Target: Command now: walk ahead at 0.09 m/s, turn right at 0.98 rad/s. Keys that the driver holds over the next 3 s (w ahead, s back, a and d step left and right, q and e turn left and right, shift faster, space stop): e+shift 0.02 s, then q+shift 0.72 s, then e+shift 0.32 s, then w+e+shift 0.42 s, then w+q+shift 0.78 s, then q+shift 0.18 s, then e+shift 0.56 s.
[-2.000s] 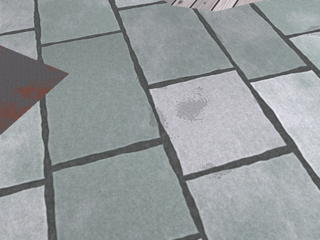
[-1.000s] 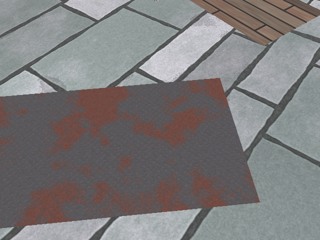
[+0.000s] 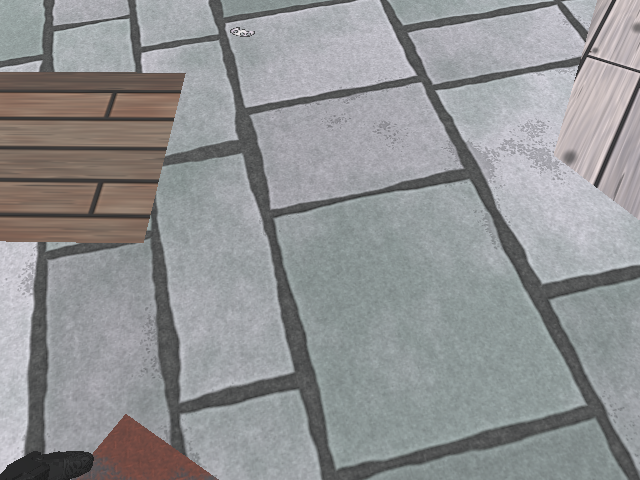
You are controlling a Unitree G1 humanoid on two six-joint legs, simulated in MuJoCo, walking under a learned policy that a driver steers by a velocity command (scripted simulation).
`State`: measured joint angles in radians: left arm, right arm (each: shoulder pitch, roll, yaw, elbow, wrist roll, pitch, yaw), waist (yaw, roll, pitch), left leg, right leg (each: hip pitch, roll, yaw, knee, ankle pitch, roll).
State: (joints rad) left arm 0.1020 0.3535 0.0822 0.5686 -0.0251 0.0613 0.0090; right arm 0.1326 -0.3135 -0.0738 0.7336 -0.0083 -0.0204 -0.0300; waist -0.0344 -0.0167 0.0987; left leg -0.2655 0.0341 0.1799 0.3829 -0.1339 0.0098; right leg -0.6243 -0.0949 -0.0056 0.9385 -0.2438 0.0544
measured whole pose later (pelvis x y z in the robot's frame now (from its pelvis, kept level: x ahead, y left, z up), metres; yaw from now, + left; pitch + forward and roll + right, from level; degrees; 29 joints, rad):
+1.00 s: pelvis +0.08 +0.01 -0.01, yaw +21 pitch +1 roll +0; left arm 0.19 0.29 0.08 0.77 -0.01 0.01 0.00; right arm 0.08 -0.23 -0.02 0.66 -0.02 0.02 -0.02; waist 0.05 -0.02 0.00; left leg -0.25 -0.09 -0.08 0.55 -0.31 0.05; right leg -0.32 -0.03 0.02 0.60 -0.22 0.03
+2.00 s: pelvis +0.59 -0.05 -0.01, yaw +7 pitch +0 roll -2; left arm 0.47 0.28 0.06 0.89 0.02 -0.10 -0.01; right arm 0.16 -0.30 -0.05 0.78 -0.01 -0.01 0.07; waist 0.02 0.03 0.02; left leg -0.83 0.10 0.07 1.06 0.00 0.10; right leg 0.14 0.06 -0.25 0.23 -0.38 -0.02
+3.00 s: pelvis +1.18 +0.09 +0.00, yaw +20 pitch +1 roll +0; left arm 0.24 0.33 0.11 0.65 -0.03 0.05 0.04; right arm 0.07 -0.26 -0.04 0.68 0.00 -0.02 -0.03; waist 0.05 -0.03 0.06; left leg -0.32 -0.08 -0.17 0.47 -0.15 -0.01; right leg -0.36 0.22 0.33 0.48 -0.14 -0.03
